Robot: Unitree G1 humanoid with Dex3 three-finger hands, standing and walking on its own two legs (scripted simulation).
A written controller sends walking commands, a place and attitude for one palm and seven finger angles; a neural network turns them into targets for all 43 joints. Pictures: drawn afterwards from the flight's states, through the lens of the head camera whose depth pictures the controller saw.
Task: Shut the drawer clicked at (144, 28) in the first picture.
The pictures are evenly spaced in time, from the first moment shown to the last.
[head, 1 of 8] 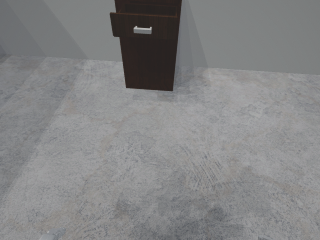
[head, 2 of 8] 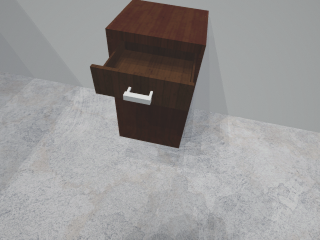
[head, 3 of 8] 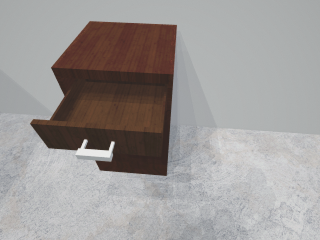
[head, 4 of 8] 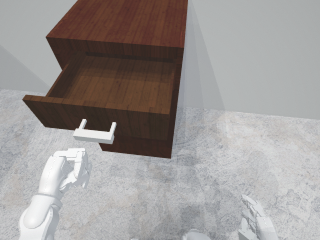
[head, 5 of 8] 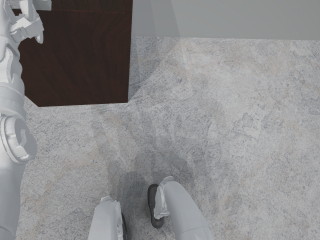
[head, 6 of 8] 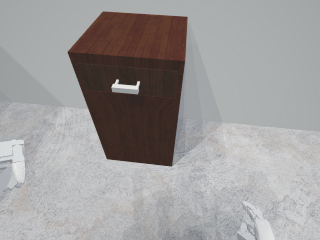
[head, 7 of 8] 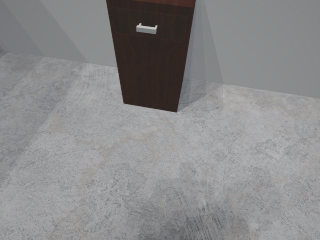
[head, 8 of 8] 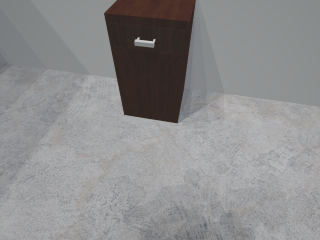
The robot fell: no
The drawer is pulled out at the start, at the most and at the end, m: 0.24 0.24 0.00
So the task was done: yes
